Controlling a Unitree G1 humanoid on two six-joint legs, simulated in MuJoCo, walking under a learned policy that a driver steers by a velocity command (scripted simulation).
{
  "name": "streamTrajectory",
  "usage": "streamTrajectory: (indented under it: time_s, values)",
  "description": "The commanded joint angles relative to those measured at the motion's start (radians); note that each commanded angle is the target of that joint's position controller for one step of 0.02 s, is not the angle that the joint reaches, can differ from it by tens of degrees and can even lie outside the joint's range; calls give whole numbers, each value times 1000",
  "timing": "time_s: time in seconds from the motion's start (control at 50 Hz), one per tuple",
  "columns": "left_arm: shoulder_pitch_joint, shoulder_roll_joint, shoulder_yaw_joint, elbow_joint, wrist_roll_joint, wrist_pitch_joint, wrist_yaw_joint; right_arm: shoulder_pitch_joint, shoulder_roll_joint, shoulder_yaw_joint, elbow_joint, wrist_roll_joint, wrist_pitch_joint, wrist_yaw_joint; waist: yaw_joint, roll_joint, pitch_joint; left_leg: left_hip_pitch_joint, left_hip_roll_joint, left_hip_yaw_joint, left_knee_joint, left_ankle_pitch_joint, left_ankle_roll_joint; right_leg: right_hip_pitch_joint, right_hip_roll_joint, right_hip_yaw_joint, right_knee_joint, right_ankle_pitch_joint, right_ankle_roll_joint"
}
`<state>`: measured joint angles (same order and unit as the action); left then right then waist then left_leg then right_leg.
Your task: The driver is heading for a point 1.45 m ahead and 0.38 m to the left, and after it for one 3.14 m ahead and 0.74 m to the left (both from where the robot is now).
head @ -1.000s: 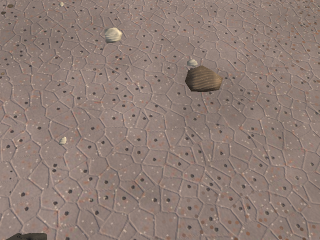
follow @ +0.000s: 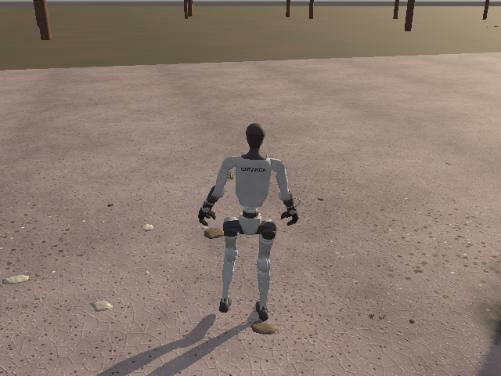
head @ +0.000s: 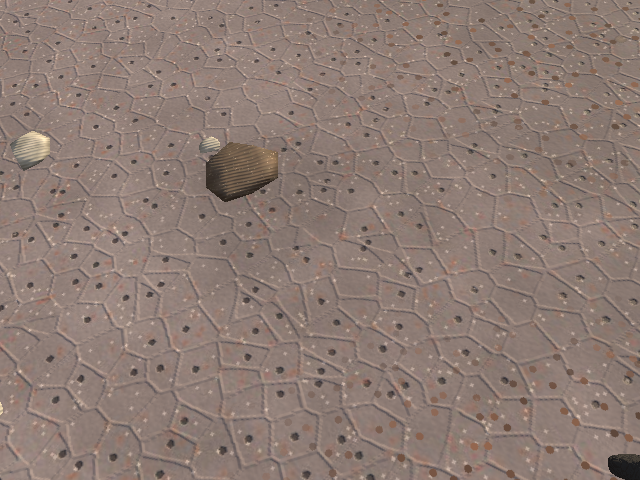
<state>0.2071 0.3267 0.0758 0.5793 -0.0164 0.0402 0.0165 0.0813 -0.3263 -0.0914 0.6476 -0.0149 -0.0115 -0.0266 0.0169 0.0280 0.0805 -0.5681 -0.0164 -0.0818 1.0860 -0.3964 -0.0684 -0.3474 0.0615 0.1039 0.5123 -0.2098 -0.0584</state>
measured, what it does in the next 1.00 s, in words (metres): walks ahead, turning left: left foot, then left foot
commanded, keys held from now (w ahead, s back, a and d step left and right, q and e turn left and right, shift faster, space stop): e+shift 0.02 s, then shift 0.06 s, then q+shift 0.20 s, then w+q+shift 0.68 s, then w+e+shift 0.04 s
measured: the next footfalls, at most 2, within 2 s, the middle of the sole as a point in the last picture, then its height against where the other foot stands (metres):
left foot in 0.26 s outside the picture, level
left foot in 0.84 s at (240, 477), level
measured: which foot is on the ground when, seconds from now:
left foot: up 0.00-0.24, down 0.26-0.42, up 0.44-0.82, down 0.84-1.00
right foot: down 0.00-0.84, up 0.86-1.00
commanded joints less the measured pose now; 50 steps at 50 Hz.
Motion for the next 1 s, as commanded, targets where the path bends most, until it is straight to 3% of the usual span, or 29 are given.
streamTrajectory:
  time_s: [0.02, 0.1, 0.16, 0.22, 0.24, 0.28, 0.3, 0.34, 0.36, 0.4, 0.42, 0.44, 0.46, 0.48, 0.5, 0.52, 0.54, 0.58, 0.7, 0.74, 0.78, 0.82, 0.84, 0.86, 0.88, 0.9, 0.92, 0.96, 1.0]
  values:
    - [-59, 184, 56, -83, -4, -9, 26, 7, -58, -12, -51, 4, -12, 1, -28, -116, -192, -19, -34, -33, -115, 80, -19, 175, -196, 299, -145, 278, -157]
    - [-69, 159, 42, -76, 7, -1, 30, 17, -55, -1, -29, 12, -3, 9, -10, -166, -204, 54, -12, -18, -239, 123, -31, 160, -199, 294, -109, 216, -140]
    - [-66, 100, 9, -57, 29, -1, 15, 19, -53, 9, -28, 16, -3, 18, 16, -184, -201, 162, 35, 14, -290, 104, -18, 118, -224, 283, -87, 279, -151]
    - [-88, 32, -28, -21, 40, -16, -4, 42, -14, 26, -21, 19, -14, 35, -9, -171, -165, 344, 47, 43, -529, 191, 21, 63, -205, 230, -85, 195, -123]
    - [-60, 42, -26, -4, 40, -25, -8, 26, -29, 25, -31, 13, -16, 36, -8, -154, -131, 376, 39, 31, -634, 293, 40, 57, -172, 208, -85, 114, -90]
    - [29, 106, -3, 6, 57, -38, 0, -12, -183, -6, -73, 8, -18, 29, 75, 31, -90, 331, 144, -152, -632, 578, 134, 60, -37, 92, 32, -76, -5]
    - [11, 86, -7, -8, 64, -42, 6, 26, -174, -8, -48, 22, -14, 27, 71, 121, -131, 296, 168, -235, -697, 291, 210, 88, 17, -14, 71, -191, 41]
    - [-82, 77, -1, -33, 18, -56, 4, 170, -145, -6, -10, 37, -8, 24, 0, 169, -73, 256, 209, -438, -843, -421, 276, 10, 26, -75, 158, -313, 45]
    - [-94, 60, -1, -38, 2, -68, -4, 183, -151, -7, -8, 40, -9, 21, 5, 200, -24, 210, 217, -493, -885, -503, 285, 13, 21, -64, 140, -317, 34]
    - [-26, 47, 7, -18, -2, -105, -17, 92, -147, -10, -47, 51, -9, 9, 73, 186, -15, 45, 150, -434, -853, -395, 235, 239, -24, -17, -30, -234, -6]
    - [77, 75, 22, 19, 7, -120, -16, 19, -115, -4, -87, 54, -8, 4, 130, 134, -46, -119, 77, -337, -753, -288, 163, 456, -94, 39, -121, -217, -33]
    - [220, 144, 43, 70, 26, -128, -12, -54, -36, 17, -144, 63, -15, 1, 178, -20, -87, -319, -33, -133, -486, -144, 67, 651, -252, 239, -242, -391, -84]
    - [181, 169, 57, 81, 19, -135, -17, -34, -22, 25, -164, 71, -27, 4, 134, -169, -57, -422, 4, -90, -221, -78, 72, 631, -434, 495, -316, -486, -150]
    - [132, 102, 35, 63, 21, -140, -11, 13, -56, 16, -150, 64, -33, 9, 90, -103, -41, -454, 68, -98, -74, -29, 78, 587, -449, 474, -314, -477, -162]
    - [111, 73, 27, 56, 15, -144, -6, 51, -52, 15, -141, 67, -34, 18, 66, -115, -36, -468, 88, -84, -6, 16, 80, 559, -439, 420, -321, -450, -154]
    - [139, 82, 16, 80, 88, -125, -5, -23, -91, -1, -139, -44, 1, 58, 80, -44, -31, -438, 70, -3, 28, 40, 87, 491, -424, 336, -362, -451, -133]
    - [149, 89, 18, 94, 84, -123, -4, -27, -70, 0, -148, -49, 16, 85, 76, -81, -2, -442, 77, 12, 80, 70, 87, 464, -384, 242, -380, -382, -110]
    - [179, 89, 12, 119, 63, -131, -7, -11, -51, 10, -135, -33, 30, 116, 70, -121, 5, -428, 92, 26, 146, 137, 90, 431, -335, 91, -398, -235, -73]
    - [235, 87, -2, 191, 60, -150, -9, -176, -32, 40, -179, -26, 32, 149, 78, -128, 85, -300, 102, 150, -112, 266, 121, 365, -296, -215, -445, 29, -26]
    - [262, 110, -1, 218, 63, -146, -3, -216, -12, 56, -191, -25, 30, 152, 77, -125, 99, -204, 72, 228, -236, 219, 172, 387, -302, -296, -415, 294, -12]
    - [280, 147, 1, 236, 59, -138, 4, -153, -19, 53, -168, -25, 30, 131, 21, -153, 16, -8, -32, 312, -287, 140, 229, 430, -313, -358, -228, 975, 0]
    - [267, 218, 16, 228, 56, -115, 8, 152, -91, 17, -90, -18, 18, 106, -148, -189, -181, 378, -123, 291, -310, 41, 286, 352, -357, -352, 203, 1243, -5]
    - [234, 217, 14, 207, 61, -116, 2, 374, -159, -21, -13, -22, 14, 84, -255, -142, -285, 708, -117, 178, -396, 41, 312, 138, -332, -344, 524, 1014, 19]
    - [244, 71, -16, 141, 52, -126, -25, 292, -286, -58, -7, -4, 31, 64, -126, 187, -316, 1009, 137, -314, -575, -244, 376, -336, -121, -321, 929, -138, 82]
    - [160, 118, -19, 48, 51, -153, -32, 330, -348, -71, -56, -12, 38, 62, -167, 109, -485, 1065, 299, -783, -770, -373, 484, -482, -51, -91, 1119, -201, 87]
    - [8, 145, -13, 18, 51, -165, -33, 344, -302, -62, -18, -12, 38, 52, -193, -12, -357, 986, 269, -704, -812, -284, 447, -558, -108, -16, 1093, -91, 71]
    - [40, 106, -28, 20, 43, -173, -28, 335, -257, -51, 19, -10, 26, 40, -119, -31, -190, 786, 251, -608, -829, -126, 423, -524, -149, -35, 994, -63, 67]
    - [89, 78, -42, 45, 81, -146, -23, 232, -186, -25, 19, -10, -5, 28, -9, -82, -78, 488, 131, -396, -830, 43, 384, -367, -204, -30, 847, -103, 76]
    - [163, 63, -49, 79, 92, -101, -30, 205, -106, 7, 19, -4, -35, 31, 44, -46, -59, 347, 111, -311, -868, 97, 392, -294, -234, -46, 755, -134, 87]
